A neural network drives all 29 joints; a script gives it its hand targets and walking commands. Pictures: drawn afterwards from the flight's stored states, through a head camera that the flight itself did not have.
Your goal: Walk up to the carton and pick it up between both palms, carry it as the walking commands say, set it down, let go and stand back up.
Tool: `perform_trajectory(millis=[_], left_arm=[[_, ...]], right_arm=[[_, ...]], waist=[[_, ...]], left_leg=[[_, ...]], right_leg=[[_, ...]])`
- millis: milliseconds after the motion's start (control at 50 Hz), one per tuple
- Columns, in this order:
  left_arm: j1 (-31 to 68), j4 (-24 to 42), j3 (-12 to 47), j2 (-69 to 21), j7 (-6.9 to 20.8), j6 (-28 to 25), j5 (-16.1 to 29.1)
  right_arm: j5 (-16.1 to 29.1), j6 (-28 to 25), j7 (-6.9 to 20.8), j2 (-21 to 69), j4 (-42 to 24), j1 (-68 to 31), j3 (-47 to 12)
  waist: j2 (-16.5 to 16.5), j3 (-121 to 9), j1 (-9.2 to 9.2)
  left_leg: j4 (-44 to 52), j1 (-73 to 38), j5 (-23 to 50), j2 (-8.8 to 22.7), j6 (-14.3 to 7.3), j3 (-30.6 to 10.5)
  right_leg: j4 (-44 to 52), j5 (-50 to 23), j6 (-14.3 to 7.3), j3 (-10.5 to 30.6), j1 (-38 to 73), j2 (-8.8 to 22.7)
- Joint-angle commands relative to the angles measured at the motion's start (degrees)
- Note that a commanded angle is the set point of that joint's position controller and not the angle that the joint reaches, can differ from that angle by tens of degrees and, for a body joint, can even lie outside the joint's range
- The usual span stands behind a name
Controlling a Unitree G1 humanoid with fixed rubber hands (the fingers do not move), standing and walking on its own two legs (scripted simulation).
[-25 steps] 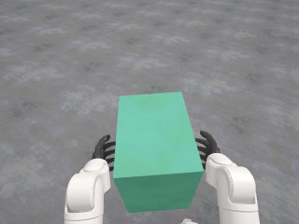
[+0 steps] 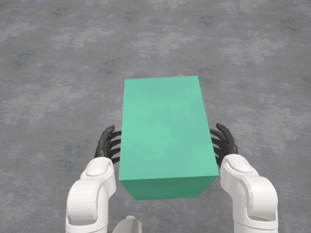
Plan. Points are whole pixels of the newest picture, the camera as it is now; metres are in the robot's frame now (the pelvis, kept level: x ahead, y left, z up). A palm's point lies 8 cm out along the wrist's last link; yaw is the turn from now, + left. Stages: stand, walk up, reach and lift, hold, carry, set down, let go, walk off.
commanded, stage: carry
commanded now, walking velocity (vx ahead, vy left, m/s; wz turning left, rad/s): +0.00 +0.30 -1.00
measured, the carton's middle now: (163, 143) +0.35 +0.00 +0.00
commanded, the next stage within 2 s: none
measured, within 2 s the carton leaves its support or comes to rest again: neither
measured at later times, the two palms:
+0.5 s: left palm (127, 144) +0.31 +0.08 +0.08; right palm (252, 201) +0.20 -0.16 +0.07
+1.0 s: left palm (155, 155) +0.28 +0.02 +0.08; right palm out of the picture +0.07 -0.14 +0.08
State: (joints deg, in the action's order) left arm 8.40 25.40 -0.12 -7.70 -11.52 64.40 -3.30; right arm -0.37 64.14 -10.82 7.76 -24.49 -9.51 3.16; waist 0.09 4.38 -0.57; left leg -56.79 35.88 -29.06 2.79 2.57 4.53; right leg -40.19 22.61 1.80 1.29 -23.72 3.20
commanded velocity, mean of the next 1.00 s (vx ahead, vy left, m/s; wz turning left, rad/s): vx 0.00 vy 0.30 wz -1.00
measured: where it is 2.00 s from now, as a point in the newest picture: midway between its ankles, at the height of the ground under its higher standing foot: outside the picture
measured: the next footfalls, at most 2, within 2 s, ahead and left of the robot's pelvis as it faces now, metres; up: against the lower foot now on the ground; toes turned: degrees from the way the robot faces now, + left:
left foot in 0.08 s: +0.07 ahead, +0.15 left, +0.00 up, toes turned +1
right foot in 0.36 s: +0.01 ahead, -0.07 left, +0.00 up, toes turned -26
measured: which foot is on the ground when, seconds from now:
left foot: up 0.00-0.06, down 0.08-0.38, up 0.40-0.62, down 0.64-0.98, up 1.00-1.00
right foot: down 0.00-0.08, up 0.10-0.34, down 0.36-0.64, up 0.66-0.96, down 0.98-1.00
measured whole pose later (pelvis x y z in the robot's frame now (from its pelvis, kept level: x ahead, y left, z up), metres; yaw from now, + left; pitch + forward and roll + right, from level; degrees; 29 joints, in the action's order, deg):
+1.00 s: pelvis +0.02 +0.16 -0.01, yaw -56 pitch +2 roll +1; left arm 7.1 28.9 0.3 -7.5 -11.6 67.8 -3.3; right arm -0.6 66.4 -11.0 7.6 -27.0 -8.0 1.5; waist 1.4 1.3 -1.8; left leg -48.0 18.9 -26.1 14.1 -0.1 27.4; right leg -43.3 22.2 0.4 1.2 -22.7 3.9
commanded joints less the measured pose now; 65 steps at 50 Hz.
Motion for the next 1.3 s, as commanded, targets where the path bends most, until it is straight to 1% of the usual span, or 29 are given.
perform_trajectory(millis=[0, 20, 40, 60, 80, 120, 200, 300, 320, 340, 360, 380, 420, 520, 580, 600, 620, 640, 680, 740, 900, 940, 980, 1000, 1040, 1120, 1160, 1200, 1280], left_arm=[[19.3, 17.1, 32.6, -53.8, 8.5, -4.5, 20.8], [17.4, 16.4, 32.2, -53.1, 8.3, -4.3, 20.2], [17.3, 16.9, 33.0, -53.3, 8.3, -4.0, 20.6], [15.3, 17.0, 33.3, -52.8, 7.9, -3.7, 20.1], [15.8, 16.7, 34.8, -53.5, 7.8, -3.6, 20.9], [14.6, 14.3, 34.2, -52.6, 8.3, -3.1, 20.4], [22.5, 16.1, 36.5, -52.6, 9.1, -1.6, 21.9], [21.0, 10.4, 33.7, -51.4, 8.9, 1.0, 19.9], [20.9, 9.3, 33.8, -52.1, 9.1, 1.6, 20.0], [20.7, 8.0, 32.6, -51.8, 9.1, 1.8, 19.4], [20.4, 6.0, 31.4, -50.4, 9.2, 2.0, 18.7], [19.2, 3.4, 29.4, -50.7, 9.4, 1.9, 17.5], [23.8, 6.3, 30.6, -53.2, 9.6, 0.9, 18.8], [24.7, 12.6, 33.3, -56.4, 9.5, -1.7, 21.0], [23.8, 16.1, 34.4, -54.3, 8.8, -2.0, 20.6], [23.5, 16.3, 34.7, -53.6, 8.6, -1.8, 20.6], [20.9, 15.8, 34.9, -53.7, 8.2, -1.6, 20.2], [21.9, 15.3, 35.9, -54.0, 8.0, -1.5, 20.1], [22.6, 16.2, 36.7, -51.8, 8.6, -1.3, 21.2], [25.2, 15.4, 38.6, -53.5, 9.4, -0.5, 22.6], [23.1, 10.5, 36.1, -50.4, 8.6, 2.4, 21.0], [23.2, 10.8, 36.0, -51.5, 8.8, 2.5, 21.1], [23.2, 7.8, 34.2, -50.1, 8.9, 2.2, 19.9], [21.8, 7.0, 33.0, -51.1, 8.9, 1.6, 19.3], [25.5, 10.4, 34.6, -53.5, 9.1, 0.3, 20.9], [22.8, 15.4, 35.7, -55.0, 9.0, -2.4, 22.2], [21.8, 18.4, 36.5, -53.8, 8.6, -3.0, 22.0], [21.5, 20.0, 37.8, -53.4, 8.0, -2.7, 21.7], [20.3, 16.1, 37.5, -51.1, 8.2, -0.9, 20.3]], right_arm=[[15.8, -4.5, 6.1, 56.3, -15.9, -18.3, -35.6], [15.6, -4.3, 6.1, 55.4, -16.4, -17.8, -35.5], [15.1, -4.0, 6.2, 55.8, -14.7, -15.3, -34.8], [15.2, -3.7, 6.4, 54.9, -13.3, -14.0, -34.0], [14.7, -3.5, 6.6, 54.7, -12.6, -12.1, -32.7], [13.5, -3.1, 6.8, 53.1, -10.2, -11.0, -32.7], [12.3, -2.8, 6.9, 54.6, -8.8, -12.0, -31.7], [12.4, -0.2, 6.9, 52.3, -5.9, -13.1, -32.0], [11.9, 0.3, 6.8, 51.4, -4.7, -12.9, -31.3], [12.2, 0.6, 6.9, 51.7, -4.5, -14.4, -32.0], [12.1, 1.0, 6.8, 52.2, -5.2, -15.5, -33.2], [13.1, 0.9, 6.8, 52.7, -7.0, -19.4, -34.6], [15.0, 0.3, 7.1, 54.5, -9.6, -23.6, -35.6], [16.7, -2.5, 7.3, 56.8, -17.2, -24.5, -35.8], [16.8, -2.5, 6.9, 57.1, -16.1, -20.9, -35.2], [16.3, -2.5, 6.9, 56.9, -15.5, -19.3, -34.4], [15.8, -2.2, 6.9, 55.7, -14.8, -17.6, -33.5], [15.5, -1.9, 7.1, 55.2, -13.5, -17.4, -32.4], [14.2, -1.7, 7.0, 54.1, -11.1, -14.5, -32.1], [13.3, -1.6, 7.1, 54.9, -11.0, -15.0, -32.1], [13.0, 1.3, 6.8, 51.5, -8.6, -14.3, -31.0], [12.9, 1.7, 6.7, 50.2, -8.3, -15.0, -31.1], [13.5, 1.6, 6.6, 52.0, -9.8, -17.7, -33.4], [14.4, 1.2, 6.8, 51.6, -12.1, -19.7, -34.5], [16.3, 0.1, 7.0, 52.9, -16.2, -24.2, -36.1], [17.9, -2.3, 7.0, 54.3, -22.3, -24.4, -36.3], [18.7, -2.7, 6.8, 54.6, -23.3, -22.7, -35.8], [17.9, -2.5, 6.9, 52.9, -20.9, -19.4, -33.4], [15.3, -0.7, 7.8, 52.6, -13.2, -13.6, -33.0]], waist=[[12.9, -32.8, -1.09], [11.1, -32.6, -0.22], [1.1, -35.8, 1.28], [-17.0, -37.6, -0.4], [-14.9, -37.8, -0.52], [-7.7, -33.4, -0.26], [-12.0, -25.8, -0.14], [-8.4, -26.5, -2.46], [-3.7, -25.1, -4.26], [7.7, -21.7, -3.82], [21.3, -20.7, -2.1], [17.8, -20.0, -1.4], [14.0, -18.7, -1.85], [16.4, -30.1, -1.38], [11.6, -31.2, -0.14], [4.4, -30.7, 0.91], [-13.8, -31.6, -0.09], [-15.4, -30.5, -1.19], [-8.8, -28.2, -0.17], [-7.0, -23.1, -0.93], [-12.2, -21.9, -1.53], [-3.9, -22.1, -4.83], [19.8, -17.7, -1.5], [16.1, -16.4, -1.57], [15.6, -19.4, -1.5], [19.6, -33.7, -0.96], [8.6, -36.2, 0.88], [-18.1, -35.6, -0.06], [-10.7, -29.2, 0.31]], left_leg=[[17.7, -14.3, 9.9, -1.1, 1.2, -4.1], [28.2, -23.7, 16.6, -1.0, 0.3, -1.0], [36.0, -38.7, 38.4, 7.2, -3.0, -4.1], [28.9, -51.6, 71.7, 24.4, -9.2, -16.5], [25.6, -52.3, 80.7, 26.3, -12.2, -11.0], [25.7, -49.7, 71.4, 21.3, -9.6, 0.0], [25.5, -34.7, 60.8, 19.0, -9.8, 7.0], [14.9, -24.0, 47.4, 17.1, -5.7, 14.9], [8.4, -17.1, 41.5, 14.9, -3.7, 15.4], [1.5, -6.6, 10.0, 9.8, -1.5, 14.7], [-8.9, 6.0, -12.1, 4.1, 1.7, 10.7], [-13.9, 6.8, -13.6, 4.5, 1.3, -1.5], [-9.1, 3.2, -8.2, 3.8, 2.2, -3.3], [8.3, -11.5, 1.6, 0.3, 2.7, -4.9], [27.4, -29.2, 11.9, 0.9, 0.9, 0.0], [37.6, -40.2, 19.1, 6.9, -1.9, -0.6], [37.9, -47.9, 32.3, 20.9, -6.5, -9.8], [35.6, -43.8, 39.5, 28.2, -10.7, -10.2], [32.6, -40.3, 37.0, 24.7, -12.6, 3.3], [28.1, -35.7, 44.0, 19.2, -10.3, 8.8], [16.7, -32.8, 55.8, 19.1, -4.0, 19.1], [1.0, -20.2, 49.2, 16.1, -1.0, 20.0], [-15.0, 7.3, -14.9, 7.2, 3.2, 12.7], [-16.0, 11.6, -17.9, 7.4, 3.0, 2.1], [-7.5, 2.0, -10.9, 6.7, 3.7, 0.0], [14.3, -18.7, 6.8, 1.1, 2.4, 0.4], [31.1, -38.2, 25.6, 3.2, -0.8, 4.0], [33.4, -44.8, 54.1, 28.3, -12.1, -16.0], [29.3, -39.4, 46.7, 21.6, -12.8, -1.8]], right_leg=[[0.9, -63.1, -6.8, 19.5, 17.0, 11.9], [-3.6, -56.4, -4.9, 13.8, 11.1, 9.0], [-13.9, -31.5, -2.3, 5.9, 0.3, 3.6], [-25.0, 15.3, -0.4, -3.3, -16.5, -3.9], [-32.2, 19.7, -0.5, -4.0, -18.3, 0.3], [-32.6, 11.3, 0.2, -5.1, -18.1, 1.5], [-22.4, 5.6, -0.4, -8.9, -11.6, 2.9], [0.6, -1.5, -4.1, -9.3, 9.7, 1.0], [10.4, -8.0, -5.0, -3.1, 15.7, 2.4], [18.0, -19.7, -8.1, 11.9, 20.6, 10.7], [17.3, -52.4, -11.7, 31.1, 26.1, 22.0], [14.7, -57.5, -12.4, 37.7, 22.4, 22.3], [15.3, -43.0, -11.0, 29.9, 16.5, 16.5], [10.9, -49.0, -8.1, 27.7, 13.1, 14.3], [6.6, -33.2, -3.9, 18.9, 1.7, 10.1], [-0.5, -17.8, -1.6, 10.6, -7.3, 5.3], [-14.4, 9.2, 0.0, -1.0, -19.0, -3.2], [-25.9, 17.2, 0.1, -2.7, -21.2, -0.4], [-35.7, 10.6, 1.0, -2.9, -19.8, 2.6], [-33.5, 4.3, 1.7, -5.0, -18.1, 3.6], [-1.9, -0.3, -3.2, -11.6, 2.4, -0.4], [14.5, -12.3, -4.8, -2.3, 17.2, 0.8], [12.9, -73.5, -10.8, 30.3, 30.8, 20.2], [11.2, -76.5, -13.1, 35.7, 28.3, 21.0], [13.3, -55.2, -10.8, 26.8, 19.5, 15.4], [6.2, -48.9, -5.3, 16.8, 14.4, 10.0], [-1.1, -27.5, -0.7, 5.7, 3.1, 4.1], [-24.5, 19.4, 1.3, -4.6, -12.8, -3.5], [-31.9, 11.9, 1.1, -0.7, -13.3, 1.7]])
